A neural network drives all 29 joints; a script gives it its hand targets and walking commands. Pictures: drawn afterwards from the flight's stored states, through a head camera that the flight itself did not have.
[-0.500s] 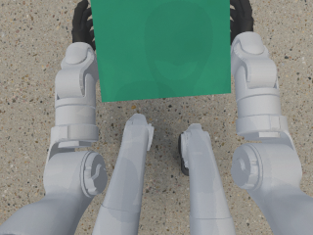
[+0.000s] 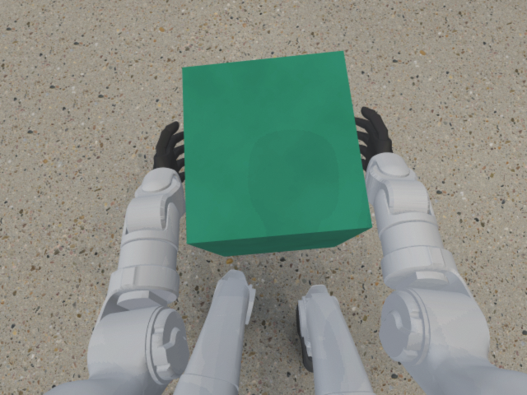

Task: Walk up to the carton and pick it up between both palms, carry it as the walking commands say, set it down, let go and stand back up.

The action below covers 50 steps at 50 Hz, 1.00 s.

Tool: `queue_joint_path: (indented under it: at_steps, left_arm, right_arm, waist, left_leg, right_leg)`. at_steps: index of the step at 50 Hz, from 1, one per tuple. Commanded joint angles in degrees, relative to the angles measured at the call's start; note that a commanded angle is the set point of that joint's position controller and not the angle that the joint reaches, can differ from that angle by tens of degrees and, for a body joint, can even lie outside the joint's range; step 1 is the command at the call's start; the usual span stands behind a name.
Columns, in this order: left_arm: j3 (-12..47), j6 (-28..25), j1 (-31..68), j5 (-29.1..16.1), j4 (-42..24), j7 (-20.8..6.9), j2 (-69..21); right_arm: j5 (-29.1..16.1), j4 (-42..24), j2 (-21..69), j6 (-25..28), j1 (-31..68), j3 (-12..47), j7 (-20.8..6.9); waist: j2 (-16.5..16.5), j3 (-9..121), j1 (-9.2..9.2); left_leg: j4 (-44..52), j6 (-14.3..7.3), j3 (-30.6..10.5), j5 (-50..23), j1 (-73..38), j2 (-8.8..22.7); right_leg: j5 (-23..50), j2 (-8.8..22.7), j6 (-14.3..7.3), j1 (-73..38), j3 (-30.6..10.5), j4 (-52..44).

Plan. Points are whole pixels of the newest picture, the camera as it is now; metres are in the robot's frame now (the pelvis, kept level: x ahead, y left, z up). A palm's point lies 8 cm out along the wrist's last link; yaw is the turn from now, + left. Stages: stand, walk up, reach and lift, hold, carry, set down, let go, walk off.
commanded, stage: reach and lift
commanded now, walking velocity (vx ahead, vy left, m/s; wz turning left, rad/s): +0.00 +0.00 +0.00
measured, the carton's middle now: (272, 173) +0.44 +0.04 -0.12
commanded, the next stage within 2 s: none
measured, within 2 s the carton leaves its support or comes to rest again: neither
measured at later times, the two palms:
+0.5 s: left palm (144, 159) +0.40 +0.20 +0.02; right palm (397, 145) +0.45 -0.11 +0.02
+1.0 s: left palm (115, 144) +0.38 +0.20 +0.10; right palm (437, 127) +0.43 -0.11 +0.11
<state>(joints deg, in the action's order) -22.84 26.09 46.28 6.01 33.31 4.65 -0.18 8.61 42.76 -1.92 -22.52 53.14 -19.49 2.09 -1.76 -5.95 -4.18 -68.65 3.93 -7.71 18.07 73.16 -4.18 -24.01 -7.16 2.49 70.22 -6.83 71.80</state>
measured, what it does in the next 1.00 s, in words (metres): rises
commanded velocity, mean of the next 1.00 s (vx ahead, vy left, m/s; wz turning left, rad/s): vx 0.00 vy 0.00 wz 0.00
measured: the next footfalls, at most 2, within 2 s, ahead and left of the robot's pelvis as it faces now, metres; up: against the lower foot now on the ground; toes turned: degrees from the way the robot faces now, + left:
none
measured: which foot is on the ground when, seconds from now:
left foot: down 0.00-1.00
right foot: down 0.00-1.00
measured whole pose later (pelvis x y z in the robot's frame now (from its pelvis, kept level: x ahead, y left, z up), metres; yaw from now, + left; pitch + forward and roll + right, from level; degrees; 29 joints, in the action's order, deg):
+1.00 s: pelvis +0.08 +0.00 +0.12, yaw +0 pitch +7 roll +0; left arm -19.7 30.3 21.3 12.1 25.7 0.6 -5.9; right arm 14.0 33.2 5.6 -26.9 26.8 -16.7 -0.9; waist -0.8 1.5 -4.9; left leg -30.7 1.7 -7.2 10.6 27.3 -2.4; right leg -15.6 -3.6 0.8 24.8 -9.5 33.4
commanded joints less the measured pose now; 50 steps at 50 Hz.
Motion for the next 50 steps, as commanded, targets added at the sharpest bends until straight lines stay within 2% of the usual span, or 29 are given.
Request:
queue_joint_path:
  at_steps: [1, 2, 3, 5, 7, 8, 9, 10, 11, 12, 13, 15, 17, 25, 26, 28, 29, 30, 32, 33, 34, 35, 36, 37, 43, 45, 46, 49, 50]
  left_arm:
    - [32.11, -4.04, 44.1, -6.38, -4.75, -15.83, -65.7]
    - [36.19, -5.27, 48.32, -8.25, -14.98, -15.73, -68.76]
    - [29.66, -4.33, 45.3, -3.84, -5.08, -15.94, -65.21]
    - [28.6, -3.41, 36.29, -1.11, -0.68, -16.2, -63.87]
    - [28.23, -4.67, 35.42, -2.29, -1.97, -17.16, -64.92]
    - [26.65, -5.08, 35.92, -0.04, -3.22, -17.47, -63.84]
    - [30.3, -6.2, 34.51, -2.61, -6.45, -17.57, -65.22]
    - [27.49, -5.36, 31.83, -1.54, -0.69, -17.07, -68.33]
    - [31.96, -5.18, 27.17, -2.18, -3.4, -17.23, -69.06]
    - [30.59, -5.19, 23.76, -1.71, -2.47, -16.83, -68.5]
    - [27.13, -4.6, 16.0, 1.85, 3.34, -17.39, -65.96]
    - [33.2, -6.32, 18.26, -0.82, -6.11, -17.4, -67.03]
    - [39.32, -8.34, 17.33, -3.79, -15.28, -17.05, -68.67]
    - [42.68, -8.46, 9.84, -5.59, -16.98, -16.55, -62.65]
    - [46.76, -8.41, 8.49, -7.47, -19.36, -16.54, -65.6]
    - [44.72, -7.21, 12.19, -6.75, -16.8, -16.64, -62.74]
    - [47.02, -6.28, 9.05, -7.22, -15.55, -16.74, -67.81]
    - [46.92, -6.23, 8.16, -7.48, -16.44, -16.6, -66.06]
    - [43.88, -5.76, 2.85, -5.09, -13.39, -16.69, -65.63]
    - [42.31, -4.45, 2.63, -3.94, -10.83, -16.22, -64.45]
    - [41.75, -4.69, 0.96, -2.96, -11.08, -16.78, -65.51]
    - [45.57, -4.78, 12.41, -7.25, -17.93, -16.78, -66.73]
    - [45.51, -4.44, 10.68, -5.57, -16.33, -16.95, -67.39]
    - [42.37, -3.64, 7.08, -4.81, -13.12, -17.08, -64.86]
    - [39.73, -0.86, 10.79, -3.03, -11.63, -18.15, -67.94]
    - [41.46, -0.12, 16.17, -5.62, -14.99, -18.2, -67.75]
    - [42.25, 0.58, 13.75, -6.21, -16.05, -18.2, -66.89]
    - [37.42, 1.98, 14.67, -3.5, -10.12, -18.97, -66.13]
    - [38.07, 1.99, 17.24, -5.76, -11.48, -19.16, -69.41]
  right_arm:
    - [-5.57, -1.0, 64.57, 3.52, 34.79, 25.64, -15.38]
    - [-9.53, -9.85, 71.19, 3.86, 39.22, 32.91, -15.39]
    - [-4.67, 1.2, 68.15, 3.45, 33.32, 24.74, -15.32]
    - [-1.66, 5.02, 65.74, 2.83, 25.64, 20.87, -15.99]
    - [-1.28, 0.69, 67.63, 3.48, 25.59, 22.79, -15.5]
    - [0.04, 5.55, 65.97, 3.37, 22.08, 18.87, -16.27]
    - [-3.5, -3.79, 69.37, 4.59, 26.07, 26.66, -16.31]
    - [1.74, 2.97, 64.27, 4.04, 20.95, 20.39, -16.54]
    - [-0.39, -0.15, 65.66, 4.69, 18.82, 23.82, -16.81]
    - [0.95, 0.59, 64.24, 3.78, 16.98, 22.4, -16.79]
    - [0.74, -1.61, 65.62, 4.44, 15.74, 23.86, -16.85]
    - [-2.55, -7.76, 69.72, 5.39, 12.98, 31.13, -16.54]
    - [-3.91, -10.17, 70.88, 6.77, 7.24, 34.8, -16.36]
    - [-4.88, -15.93, 68.15, 6.88, 0.2, 40.99, -14.7]
    - [-7.42, -20.06, 68.1, 7.59, 3.25, 43.99, -14.99]
    - [-4.03, -14.9, 64.35, 6.21, 1.34, 37.7, -14.54]
    - [-5.34, -15.79, 66.39, 5.48, -0.9, 40.5, -14.78]
    - [-1.94, -12.3, 63.57, 4.6, -6.84, 35.42, -15.11]
    - [-4.95, -17.55, 66.14, 4.51, -0.72, 41.73, -15.52]
    - [-2.9, -11.99, 64.28, 3.18, -5.51, 35.92, -15.68]
    - [-3.11, -17.47, 64.97, 3.84, -0.84, 38.66, -16.23]
    - [-4.09, -15.18, 63.72, 3.3, -2.03, 37.31, -16.66]
    - [-4.79, -14.44, 65.28, 3.31, -0.56, 37.96, -17.14]
    - [-3.2, -12.91, 66.33, 1.58, -2.82, 37.16, -16.9]
    - [-5.44, -15.0, 69.85, 0.32, 7.09, 39.34, -18.58]
    - [-4.89, -12.68, 67.7, -0.42, 5.26, 35.16, -18.34]
    - [-5.28, -14.57, 67.64, -0.94, 4.23, 36.06, -18.43]
    - [-3.5, -10.74, 70.49, -2.62, 8.9, 34.26, -19.04]
    - [-3.98, -11.92, 70.05, -2.41, 8.42, 34.36, -18.48]
  waist:
    - [1.41, 61.06, 0.16]
    - [0.03, 74.47, -3.64]
    - [0.83, 58.3, -0.8]
    - [2.32, 48.85, -0.84]
    - [-2.24, 51.15, -0.1]
    - [3.26, 47.36, -1.32]
    - [-1.64, 54.06, -3.34]
    - [0.1, 48.51, 1.32]
    - [2.16, 54.54, -0.26]
    - [-0.36, 49.22, 1.68]
    - [0.0, 45.56, -2.23]
    - [-0.1, 55.86, -3.34]
    - [-0.33, 62.44, -0.78]
    - [-1.12, 56.06, -1.99]
    - [-0.64, 64.37, -1.88]
    - [-0.13, 52.28, 1.59]
    - [2.9, 55.82, 0.65]
    - [4.18, 52.9, 4.15]
    - [0.79, 55.95, -1.54]
    - [2.36, 42.24, 1.43]
    - [0.24, 46.09, -0.77]
    - [3.27, 48.9, 2.65]
    - [5.3, 49.72, 0.16]
    - [-0.71, 43.4, -0.79]
    - [2.03, 41.02, -4.76]
    - [4.4, 39.81, 0.91]
    - [4.37, 42.23, -0.29]
    - [0.12, 33.08, -1.74]
    - [0.48, 35.99, 0.5]
  left_leg:
    - [9.91, -3.48, 9.14, -1.77, -33.8, -1.88]
    - [11.68, -4.52, 8.02, -3.8, -42.96, -2.92]
    - [11.73, -4.36, 9.25, 0.15, -33.14, -2.67]
    - [15.19, -3.34, 8.5, 1.54, -33.92, -1.97]
    - [15.6, -4.34, 8.37, -0.82, -35.87, -2.27]
    - [17.05, -4.3, 8.15, -3.19, -36.72, -2.43]
    - [16.97, -3.91, 8.56, -7.33, -39.24, -2.62]
    - [18.56, -3.31, 7.17, -6.07, -39.32, -1.93]
    - [19.56, -2.29, 7.1, -11.7, -44.37, -2.38]
    - [20.46, -2.3, 6.15, -11.57, -46.63, -1.64]
    - [19.53, -3.72, 7.04, -14.2, -43.69, -2.1]
    - [20.45, -3.28, 6.58, -24.61, -46.73, -3.02]
    - [20.45, -2.15, 5.22, -34.53, -51.28, -2.83]
    - [25.16, -2.21, 5.25, -32.29, -50.55, -2.4]
    - [24.72, -1.58, 4.21, -40.88, -57.37, -2.47]
    - [26.36, -2.02, 3.98, -30.9, -55.04, -1.89]
    - [27.48, -1.8, 4.52, -32.6, -60.9, -2.14]
    - [28.31, -1.22, 3.21, -36.87, -62.87, -1.32]
    - [29.63, -2.42, 4.07, -34.89, -63.25, -1.58]
    - [31.45, -2.02, 3.7, -28.75, -58.68, -1.31]
    - [30.83, -2.28, 4.72, -32.2, -60.55, -1.83]
    - [31.58, -1.8, 4.37, -29.23, -64.74, -1.13]
    - [32.92, -1.06, 3.78, -31.52, -68.03, -1.09]
    - [33.8, -2.3, 4.15, -26.76, -60.56, -1.18]
    - [37.24, -3.07, 6.05, -20.02, -64.71, -1.83]
    - [38.5, -2.9, 5.02, -19.04, -66.53, -1.11]
    - [38.96, -2.56, 5.19, -23.58, -71.3, -1.11]
    - [40.36, -3.58, 7.28, -10.53, -64.86, -1.64]
    - [40.02, -3.42, 6.51, -14.52, -66.96, -1.04]
  right_leg:
    - [0.92, -0.76, -2.81, -15.05, 4.5, -14.51]
    - [4.21, -1.44, -2.25, -23.95, 4.68, -14.42]
    - [-0.85, -1.05, -2.64, -17.31, 4.63, -16.79]
    - [-1.56, 0.43, -3.91, -16.6, 3.59, -20.08]
    - [-0.04, 0.21, -2.76, -22.03, 3.03, -22.08]
    - [2.35, 0.33, -3.71, -18.46, 3.34, -22.42]
    - [6.94, -0.49, -2.63, -24.09, 3.96, -22.38]
    - [4.53, -0.91, -3.94, -20.33, 4.06, -23.02]
    - [10.32, -0.6, -3.52, -25.05, 4.38, -23.38]
    - [9.03, -0.96, -3.16, -21.76, 4.92, -24.12]
    - [10.66, -0.56, -2.76, -21.8, 3.82, -25.58]
    - [24.96, -0.37, -2.11, -33.4, 2.24, -25.62]
    - [34.5, -0.92, -1.76, -38.87, 1.84, -25.18]
    - [35.53, 0.65, -1.27, -42.8, 0.95, -29.11]
    - [40.3, 0.01, -1.32, -44.84, 0.95, -28.89]
    - [28.98, 0.18, -1.07, -36.62, 2.1, -30.98]
    - [29.45, 0.13, -1.76, -40.8, 2.2, -32.24]
    - [30.05, -0.68, -1.91, -36.19, 3.0, -33.2]
    - [30.92, 0.47, -1.64, -43.69, 2.07, -34.47]
    - [24.66, 0.04, -1.76, -39.68, 3.07, -35.63]
    - [27.83, -0.48, -1.46, -41.65, 2.37, -36.73]
    - [23.87, -0.71, -1.98, -41.26, 3.42, -36.8]
    - [23.34, -0.27, -2.22, -41.9, 3.09, -37.47]
    - [22.61, -0.7, -1.0, -44.15, 3.77, -38.34]
    - [16.86, 1.07, -1.81, -46.52, 2.33, -42.0]
    - [15.74, 0.76, -2.48, -48.26, 2.47, -42.56]
    - [18.56, -0.36, -2.77, -49.94, 3.5, -42.88]
    - [7.84, 0.33, -2.36, -47.95, 3.35, -44.89]
    - [12.31, 1.7, -2.96, -49.27, 2.23, -45.32]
